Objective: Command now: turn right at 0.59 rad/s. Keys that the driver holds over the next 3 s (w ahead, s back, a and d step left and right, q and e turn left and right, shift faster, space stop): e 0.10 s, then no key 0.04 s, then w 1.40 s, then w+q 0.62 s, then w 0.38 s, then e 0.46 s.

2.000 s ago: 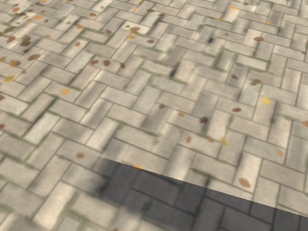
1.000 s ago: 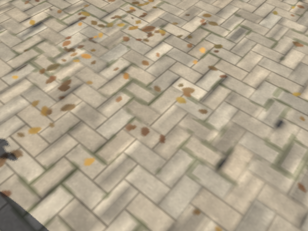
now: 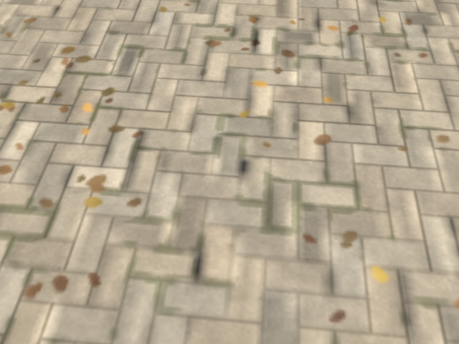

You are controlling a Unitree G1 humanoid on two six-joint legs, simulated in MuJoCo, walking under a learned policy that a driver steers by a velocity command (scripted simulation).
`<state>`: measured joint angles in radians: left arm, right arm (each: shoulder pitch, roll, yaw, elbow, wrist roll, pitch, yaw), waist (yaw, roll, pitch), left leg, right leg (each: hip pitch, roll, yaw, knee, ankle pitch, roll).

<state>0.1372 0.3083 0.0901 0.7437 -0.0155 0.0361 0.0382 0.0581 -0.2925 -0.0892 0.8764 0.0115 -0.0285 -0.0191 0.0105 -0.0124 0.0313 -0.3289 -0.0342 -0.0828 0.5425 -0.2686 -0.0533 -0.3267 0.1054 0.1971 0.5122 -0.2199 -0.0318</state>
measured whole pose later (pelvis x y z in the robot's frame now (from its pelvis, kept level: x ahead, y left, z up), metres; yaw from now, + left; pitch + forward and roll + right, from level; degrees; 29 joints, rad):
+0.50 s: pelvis +0.05 -0.03 +0.00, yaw -9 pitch +2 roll +0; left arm 0.26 0.26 0.05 0.75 -0.01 -0.05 -0.01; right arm 0.26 -0.31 -0.06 0.88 0.03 -0.06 0.02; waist -0.02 0.04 -0.02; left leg -0.39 0.06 0.01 0.93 -0.45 0.03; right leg -0.19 0.02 -0.01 0.46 -0.31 -0.04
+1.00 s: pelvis +0.31 -0.02 +0.00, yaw -9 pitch +1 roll +0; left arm 0.32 0.29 0.05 0.80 -0.03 -0.08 0.01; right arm 0.16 -0.28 -0.04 0.80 0.00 -0.08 0.04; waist 0.01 -0.03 0.05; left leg -0.36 -0.04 0.06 0.49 -0.16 0.07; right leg -0.41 -0.06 0.04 1.18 -0.37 -0.03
